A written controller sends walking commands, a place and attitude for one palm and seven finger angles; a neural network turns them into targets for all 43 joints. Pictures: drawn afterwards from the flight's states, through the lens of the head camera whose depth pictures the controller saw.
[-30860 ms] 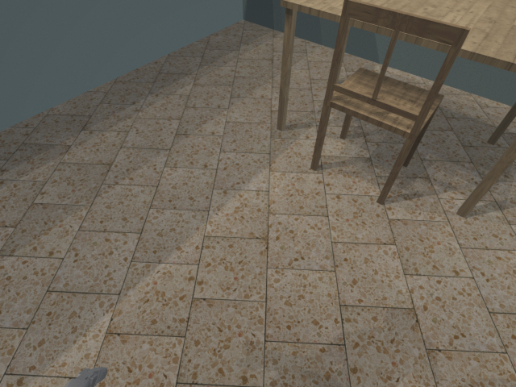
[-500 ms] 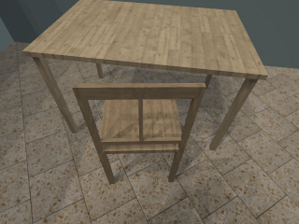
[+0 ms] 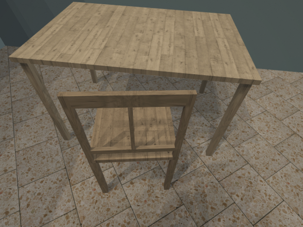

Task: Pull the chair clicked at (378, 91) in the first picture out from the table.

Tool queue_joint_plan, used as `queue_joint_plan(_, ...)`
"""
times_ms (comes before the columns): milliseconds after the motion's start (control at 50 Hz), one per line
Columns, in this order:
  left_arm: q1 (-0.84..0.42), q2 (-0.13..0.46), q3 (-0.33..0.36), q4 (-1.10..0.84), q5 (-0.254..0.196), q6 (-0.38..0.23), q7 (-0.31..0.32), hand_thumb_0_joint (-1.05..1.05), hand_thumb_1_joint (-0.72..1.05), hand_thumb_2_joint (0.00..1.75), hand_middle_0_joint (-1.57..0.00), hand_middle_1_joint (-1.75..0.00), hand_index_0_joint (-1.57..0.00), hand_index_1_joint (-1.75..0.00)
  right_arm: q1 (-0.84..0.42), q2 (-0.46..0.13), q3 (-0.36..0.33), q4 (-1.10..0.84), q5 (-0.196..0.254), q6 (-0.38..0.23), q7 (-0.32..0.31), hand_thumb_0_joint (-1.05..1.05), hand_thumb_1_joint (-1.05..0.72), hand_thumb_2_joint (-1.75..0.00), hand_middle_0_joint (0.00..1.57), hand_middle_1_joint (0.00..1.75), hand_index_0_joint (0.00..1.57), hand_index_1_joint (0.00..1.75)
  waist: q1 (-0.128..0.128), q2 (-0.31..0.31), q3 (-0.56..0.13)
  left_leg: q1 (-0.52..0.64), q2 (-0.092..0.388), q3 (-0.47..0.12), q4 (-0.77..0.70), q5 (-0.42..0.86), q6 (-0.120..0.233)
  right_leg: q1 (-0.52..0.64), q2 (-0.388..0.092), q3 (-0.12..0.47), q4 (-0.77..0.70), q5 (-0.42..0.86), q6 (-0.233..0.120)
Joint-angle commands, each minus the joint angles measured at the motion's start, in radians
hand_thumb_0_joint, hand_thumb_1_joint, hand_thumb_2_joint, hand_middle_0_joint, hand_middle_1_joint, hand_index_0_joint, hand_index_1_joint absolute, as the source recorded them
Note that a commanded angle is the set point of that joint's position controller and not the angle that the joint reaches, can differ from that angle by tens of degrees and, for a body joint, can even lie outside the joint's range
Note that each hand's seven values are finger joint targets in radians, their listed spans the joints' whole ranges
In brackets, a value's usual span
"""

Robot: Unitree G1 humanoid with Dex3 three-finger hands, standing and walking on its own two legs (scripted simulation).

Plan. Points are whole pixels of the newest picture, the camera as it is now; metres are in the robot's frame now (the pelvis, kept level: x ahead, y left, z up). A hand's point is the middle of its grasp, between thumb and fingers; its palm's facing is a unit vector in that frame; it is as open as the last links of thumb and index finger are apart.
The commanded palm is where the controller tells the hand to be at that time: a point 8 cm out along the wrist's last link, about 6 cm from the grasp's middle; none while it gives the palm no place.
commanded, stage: look again from close up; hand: left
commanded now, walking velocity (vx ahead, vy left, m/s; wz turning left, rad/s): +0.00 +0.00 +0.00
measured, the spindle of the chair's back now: (131, 129) +0.48 +0.11 -0.10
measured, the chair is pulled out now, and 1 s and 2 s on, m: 0.15 0.15 0.15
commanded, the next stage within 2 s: shuffle to correct the standing spot in 0.52 s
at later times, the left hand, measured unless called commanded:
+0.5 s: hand out of the picture -0.01 +0.15 -0.18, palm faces +0.02 -0.99 -0.17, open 7.4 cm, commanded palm none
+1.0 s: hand out of the picture -0.01 +0.12 -0.18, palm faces +0.09 -0.98 -0.18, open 7.4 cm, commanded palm none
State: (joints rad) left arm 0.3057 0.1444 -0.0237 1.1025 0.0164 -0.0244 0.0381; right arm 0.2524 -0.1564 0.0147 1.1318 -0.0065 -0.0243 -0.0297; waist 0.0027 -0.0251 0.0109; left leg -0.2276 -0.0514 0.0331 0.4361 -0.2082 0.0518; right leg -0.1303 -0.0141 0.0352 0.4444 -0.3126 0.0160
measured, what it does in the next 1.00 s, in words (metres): shifts its weight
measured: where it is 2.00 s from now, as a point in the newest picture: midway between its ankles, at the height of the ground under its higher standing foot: outside the picture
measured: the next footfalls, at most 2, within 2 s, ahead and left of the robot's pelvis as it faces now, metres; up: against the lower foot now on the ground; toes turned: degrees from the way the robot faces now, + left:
right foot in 1.58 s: +0.20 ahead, -0.29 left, +0.00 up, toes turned +4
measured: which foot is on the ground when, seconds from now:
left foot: down 0.00-1.00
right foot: down 0.00-1.00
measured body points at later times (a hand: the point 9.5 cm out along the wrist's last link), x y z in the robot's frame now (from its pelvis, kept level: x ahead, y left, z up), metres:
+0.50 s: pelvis +0.01 -0.01 +0.00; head +0.02 -0.01 +0.45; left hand -0.01 +0.20 -0.16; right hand +0.03 -0.24 -0.16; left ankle +0.02 +0.09 -0.74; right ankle -0.05 -0.13 -0.74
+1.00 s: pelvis +0.04 -0.05 -0.01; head +0.06 -0.04 +0.44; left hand -0.01 +0.17 -0.17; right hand +0.03 -0.26 -0.17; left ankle +0.02 +0.09 -0.74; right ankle -0.05 -0.13 -0.74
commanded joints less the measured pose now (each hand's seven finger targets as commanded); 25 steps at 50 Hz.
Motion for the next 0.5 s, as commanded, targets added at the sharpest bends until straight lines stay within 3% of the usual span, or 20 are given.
queue_joint_plan(0,0.095,0.099,0.016,-0.013,-0.005,-0.005,0.009,0.00,0.90,0.90,-0.20,-0.30,-0.20,-0.30,0.046,-0.098,-0.016,-0.033,0.004,-0.012,0.000,0.00,-0.90,-0.90,0.20,0.30,0.20,0.30,0.003,0.015,0.034,0.064,0.126,-0.127,-0.067,0.170,-0.002,-0.083,-0.081,0.061,-0.079,0.184,-0.039)
queue_joint_plan(20,0.096,0.097,0.017,-0.016,-0.003,-0.006,0.009,0.00,0.90,0.90,-0.20,-0.30,-0.20,-0.30,0.038,-0.091,-0.015,-0.031,0.005,-0.012,-0.001,0.00,-0.90,-0.90,0.20,0.30,0.20,0.30,0.008,0.006,0.062,0.052,0.126,-0.120,-0.068,0.159,-0.002,-0.089,-0.080,0.058,-0.087,0.182,-0.038)
queue_joint_plan(100,0.090,0.104,0.018,-0.017,-0.005,-0.006,0.009,0.00,0.90,0.90,-0.20,-0.30,-0.20,-0.30,0.047,-0.101,-0.016,-0.030,0.003,-0.015,-0.002,0.00,-0.90,-0.90,0.20,0.30,0.20,0.30,0.003,0.014,0.005,0.090,0.130,-0.122,-0.057,0.222,-0.003,-0.064,-0.082,0.059,-0.075,0.225,-0.038)
queue_joint_plan(200,0.090,0.102,0.019,-0.014,-0.005,-0.006,0.010,0.00,0.90,0.90,-0.20,-0.30,-0.20,-0.30,0.043,-0.103,-0.017,-0.025,0.003,-0.014,-0.004,0.00,-0.90,-0.90,0.20,0.30,0.20,0.30,0.003,0.009,0.007,0.103,0.133,-0.119,-0.055,0.240,-0.004,-0.062,-0.081,0.061,-0.076,0.242,-0.038)
queue_joint_plan(420,0.098,0.098,0.019,-0.008,-0.003,-0.003,0.007,0.00,0.90,0.90,-0.20,-0.30,-0.20,-0.30,0.030,-0.093,-0.016,-0.019,0.005,-0.007,-0.004,0.00,-0.90,-0.90,0.20,0.30,0.20,0.30,0.007,0.010,0.071,0.080,0.130,-0.116,-0.082,0.160,-0.007,-0.087,-0.075,0.063,-0.108,0.172,-0.039)
queue_joint_plan(480,0.100,0.098,0.020,-0.006,-0.004,-0.004,0.007,0.00,0.90,0.90,-0.20,-0.30,-0.20,-0.30,0.033,-0.097,-0.017,-0.020,0.002,-0.009,-0.004,0.00,-0.90,-0.90,0.20,0.30,0.20,0.30,0.006,0.011,0.047,0.097,0.131,-0.120,-0.080,0.173,-0.008,-0.082,-0.078,0.065,-0.104,0.182,-0.040)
